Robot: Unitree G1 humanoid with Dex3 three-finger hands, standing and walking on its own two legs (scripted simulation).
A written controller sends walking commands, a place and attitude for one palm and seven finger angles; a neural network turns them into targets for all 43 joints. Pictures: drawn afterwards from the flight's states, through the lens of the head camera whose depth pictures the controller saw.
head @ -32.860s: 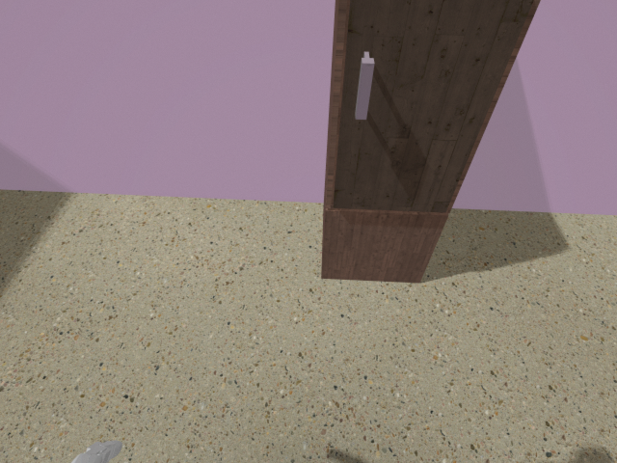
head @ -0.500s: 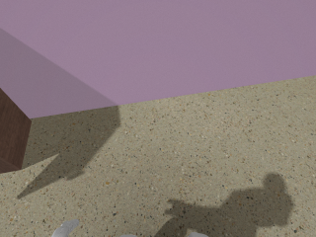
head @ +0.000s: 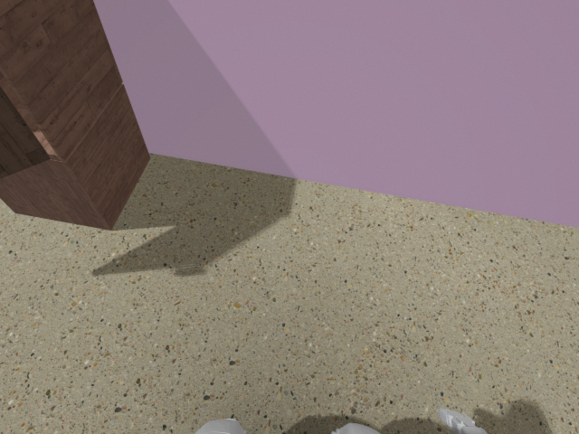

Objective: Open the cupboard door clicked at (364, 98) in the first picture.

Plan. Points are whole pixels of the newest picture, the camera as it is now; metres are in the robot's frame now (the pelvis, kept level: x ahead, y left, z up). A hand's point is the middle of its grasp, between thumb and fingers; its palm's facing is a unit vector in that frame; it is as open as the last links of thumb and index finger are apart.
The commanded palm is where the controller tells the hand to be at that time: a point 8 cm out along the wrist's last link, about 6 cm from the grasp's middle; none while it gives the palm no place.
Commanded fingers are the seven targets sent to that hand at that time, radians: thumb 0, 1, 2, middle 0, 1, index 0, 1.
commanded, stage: turn to face it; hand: left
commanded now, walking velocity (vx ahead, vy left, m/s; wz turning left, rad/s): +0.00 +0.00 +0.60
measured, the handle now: out of the picture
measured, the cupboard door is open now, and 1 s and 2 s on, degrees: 48 48 48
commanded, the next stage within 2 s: take the last steps up to it in 1.18 s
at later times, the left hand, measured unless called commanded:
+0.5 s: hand out of the picture +0.07 +0.17 -0.13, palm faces +0.26 -0.93 -0.27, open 7.4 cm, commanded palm none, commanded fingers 0.00 0.90 0.90 -0.20 -0.30 -0.20 -0.30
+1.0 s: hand out of the picture -0.01 +0.21 -0.15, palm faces +0.56 -0.79 -0.27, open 7.4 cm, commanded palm none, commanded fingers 0.00 0.90 0.90 -0.20 -0.30 -0.20 -0.30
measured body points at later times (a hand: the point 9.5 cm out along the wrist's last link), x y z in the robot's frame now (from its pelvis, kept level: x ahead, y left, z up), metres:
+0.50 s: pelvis +0.02 -0.04 +0.02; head +0.08 -0.05 +0.46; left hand +0.06 +0.22 -0.11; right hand +0.14 -0.28 -0.14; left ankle -0.03 +0.07 -0.64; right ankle +0.03 -0.16 -0.72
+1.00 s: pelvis +0.04 -0.02 +0.01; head +0.08 +0.01 +0.46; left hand -0.04 +0.25 -0.13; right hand +0.25 -0.18 -0.13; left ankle -0.01 +0.08 -0.72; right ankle +0.11 -0.15 -0.68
